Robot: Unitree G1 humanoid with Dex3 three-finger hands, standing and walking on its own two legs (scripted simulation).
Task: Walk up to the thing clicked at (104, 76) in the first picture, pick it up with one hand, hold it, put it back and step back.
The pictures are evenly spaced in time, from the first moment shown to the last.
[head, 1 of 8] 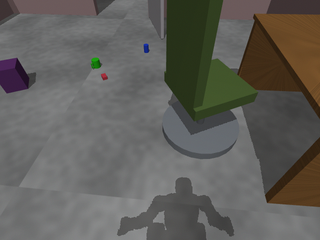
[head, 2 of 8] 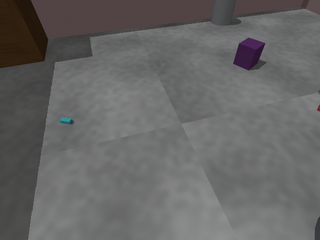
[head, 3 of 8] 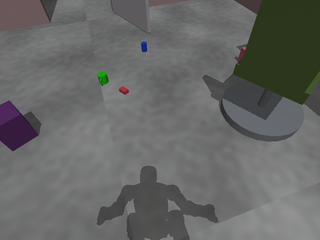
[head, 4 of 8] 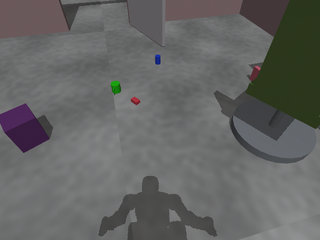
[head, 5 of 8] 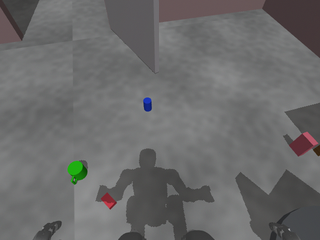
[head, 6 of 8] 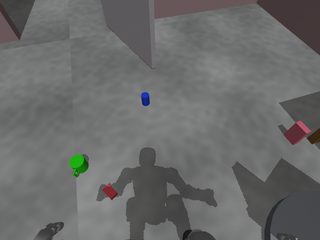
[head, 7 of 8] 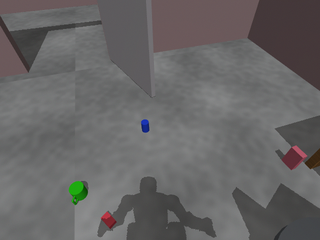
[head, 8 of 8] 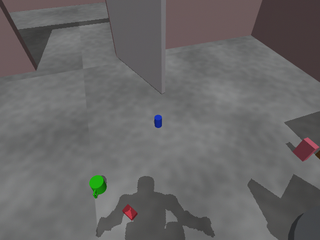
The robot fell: no
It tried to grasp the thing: no
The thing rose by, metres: 0.00
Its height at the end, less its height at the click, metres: +0.00
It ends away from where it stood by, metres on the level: 0.00
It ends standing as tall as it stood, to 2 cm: yes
